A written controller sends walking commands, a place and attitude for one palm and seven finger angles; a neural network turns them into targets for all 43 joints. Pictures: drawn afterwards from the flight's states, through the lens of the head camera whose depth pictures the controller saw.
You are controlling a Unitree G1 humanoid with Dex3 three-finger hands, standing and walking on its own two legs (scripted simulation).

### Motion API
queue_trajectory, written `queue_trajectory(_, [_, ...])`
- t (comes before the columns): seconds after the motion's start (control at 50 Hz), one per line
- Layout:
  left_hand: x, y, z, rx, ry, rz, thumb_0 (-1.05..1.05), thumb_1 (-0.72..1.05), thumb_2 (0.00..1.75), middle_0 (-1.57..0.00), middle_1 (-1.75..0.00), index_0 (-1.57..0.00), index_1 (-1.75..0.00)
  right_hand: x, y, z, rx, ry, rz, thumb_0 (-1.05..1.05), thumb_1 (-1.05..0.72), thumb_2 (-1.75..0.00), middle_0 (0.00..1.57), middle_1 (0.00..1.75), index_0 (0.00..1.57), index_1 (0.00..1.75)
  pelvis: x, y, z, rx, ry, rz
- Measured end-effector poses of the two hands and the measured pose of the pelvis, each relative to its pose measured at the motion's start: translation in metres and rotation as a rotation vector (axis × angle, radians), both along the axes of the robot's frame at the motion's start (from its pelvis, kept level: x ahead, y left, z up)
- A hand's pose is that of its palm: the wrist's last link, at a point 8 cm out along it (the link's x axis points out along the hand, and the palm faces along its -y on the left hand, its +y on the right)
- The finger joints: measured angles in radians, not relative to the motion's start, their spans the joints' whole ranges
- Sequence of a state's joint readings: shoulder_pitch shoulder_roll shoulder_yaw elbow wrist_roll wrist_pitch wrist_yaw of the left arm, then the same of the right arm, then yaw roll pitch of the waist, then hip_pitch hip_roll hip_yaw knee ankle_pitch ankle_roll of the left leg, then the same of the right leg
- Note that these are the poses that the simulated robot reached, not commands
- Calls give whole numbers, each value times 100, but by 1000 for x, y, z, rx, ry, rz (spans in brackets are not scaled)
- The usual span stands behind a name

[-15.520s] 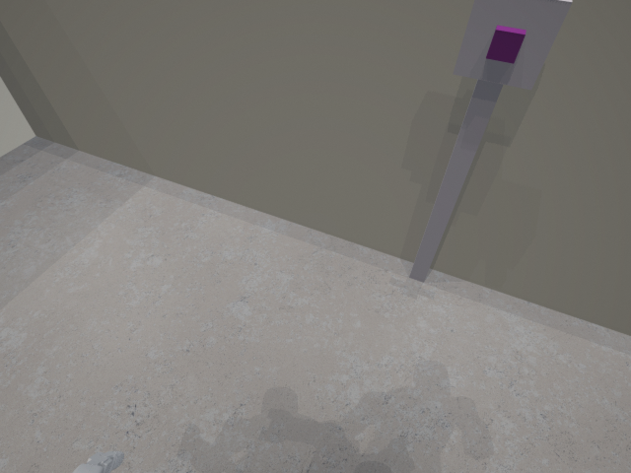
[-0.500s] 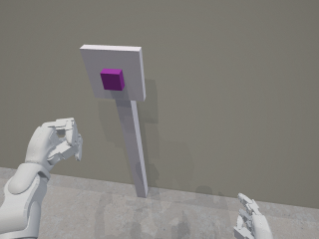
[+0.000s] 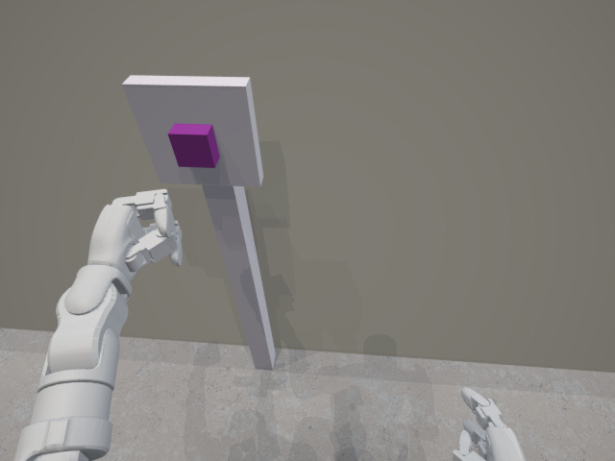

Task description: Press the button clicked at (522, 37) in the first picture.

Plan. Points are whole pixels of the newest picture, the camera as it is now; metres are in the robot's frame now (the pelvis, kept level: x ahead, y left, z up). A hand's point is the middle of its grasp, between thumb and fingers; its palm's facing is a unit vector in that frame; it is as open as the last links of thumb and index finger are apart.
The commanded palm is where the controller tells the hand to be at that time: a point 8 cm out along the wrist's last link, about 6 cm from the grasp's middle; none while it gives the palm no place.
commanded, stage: aim a knuckle at the button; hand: left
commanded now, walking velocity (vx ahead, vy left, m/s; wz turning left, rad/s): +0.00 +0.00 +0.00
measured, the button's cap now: (195, 144) +0.52 +0.22 +0.16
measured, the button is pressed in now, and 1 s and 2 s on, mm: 0 0 3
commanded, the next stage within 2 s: press the button with the knuckle in 1.22 s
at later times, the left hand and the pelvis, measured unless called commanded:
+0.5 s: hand (196, 203) +0.41 +0.19 +0.13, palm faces +0.02 -1.00 -0.04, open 3.1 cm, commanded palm +0.39 +0.24 +0.13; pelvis +0.01 +0.00 +0.00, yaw -1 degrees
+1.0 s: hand (197, 204) +0.41 +0.19 +0.13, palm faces +0.01 -1.00 -0.03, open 3.1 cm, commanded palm +0.39 +0.23 +0.13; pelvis +0.01 +0.01 +0.00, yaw -1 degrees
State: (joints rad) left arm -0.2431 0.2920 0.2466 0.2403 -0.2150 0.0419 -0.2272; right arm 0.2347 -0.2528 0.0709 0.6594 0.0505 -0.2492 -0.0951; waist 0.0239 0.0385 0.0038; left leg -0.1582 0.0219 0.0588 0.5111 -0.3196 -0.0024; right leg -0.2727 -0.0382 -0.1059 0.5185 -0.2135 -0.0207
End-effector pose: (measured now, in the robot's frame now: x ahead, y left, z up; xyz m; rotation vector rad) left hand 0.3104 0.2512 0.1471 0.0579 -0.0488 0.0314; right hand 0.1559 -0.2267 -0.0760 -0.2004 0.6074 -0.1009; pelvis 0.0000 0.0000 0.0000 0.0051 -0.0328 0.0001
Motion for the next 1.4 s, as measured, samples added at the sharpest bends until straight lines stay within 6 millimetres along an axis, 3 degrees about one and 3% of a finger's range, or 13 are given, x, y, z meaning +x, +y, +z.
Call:
queue_trajectory(0.28, [49,-10,-7,-16,34,-11,2,90,90,-130,-150,-130,-150,-18,-8,-10,-14,104,-45,1,-90,-90,20,30,20,30,4,2,0,1,42,-9])
queue_trajectory(0.48, [75,-5,-10,-24,39,-11,2,90,90,-130,-150,-130,-150,-39,-18,-18,-30,197,-83,1,-90,-90,20,30,20,30,7,3,-1,-1,70,-10])
queue_trajectory(0.64, [95,-14,-10,-25,25,-26,2,90,90,-130,-150,-130,-150,-58,-21,-25,-31,263,-109,1,-90,-90,20,30,20,30,9,6,-2,-1,97,-18])
queue_trajectory(0.82, [90,-6,-18,-28,26,-11,2,90,90,-130,-150,-130,-150,-66,-19,-26,-11,284,-135,1,-90,-90,20,30,20,30,12,7,-2,-1,100,-36])
queue_trajectory(0.94, [81,-2,-16,-25,16,-11,2,90,90,-130,-150,-130,-150,-58,-16,-25,-17,272,-114,1,-90,-90,20,30,20,30,10,8,-2,-5,92,-23])
queue_trajectory(1.16, [85,-17,-15,-41,25,-26,2,90,90,-130,-150,-130,-150,-32,-8,-19,-10,204,-73,1,-90,-90,20,30,20,30,9,9,-2,-2,89,-15])
queue_trajectory(1.4, [83,-14,-15,-28,26,-18,2,90,90,-130,-150,-130,-150,-38,-10,-22,-11,230,-72,1,-90,-90,20,30,20,30,7,7,-3,-3,87,-11])
